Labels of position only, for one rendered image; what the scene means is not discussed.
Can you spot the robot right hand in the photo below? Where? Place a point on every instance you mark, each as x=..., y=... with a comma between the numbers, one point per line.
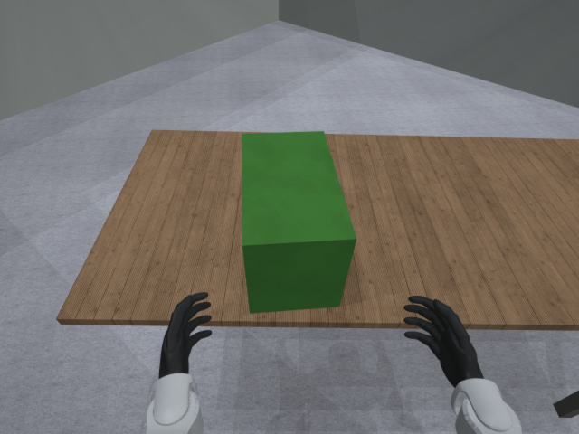
x=448, y=339

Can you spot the robot left hand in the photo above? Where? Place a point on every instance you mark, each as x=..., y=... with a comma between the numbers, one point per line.
x=177, y=343

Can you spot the robot right forearm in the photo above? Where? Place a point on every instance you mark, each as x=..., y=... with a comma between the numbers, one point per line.
x=480, y=409

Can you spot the robot left forearm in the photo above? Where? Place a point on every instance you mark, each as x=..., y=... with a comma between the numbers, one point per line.
x=173, y=406

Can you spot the table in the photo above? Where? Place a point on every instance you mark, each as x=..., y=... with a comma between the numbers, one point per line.
x=489, y=226

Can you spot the carton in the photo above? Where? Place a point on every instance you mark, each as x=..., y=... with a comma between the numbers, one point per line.
x=297, y=236

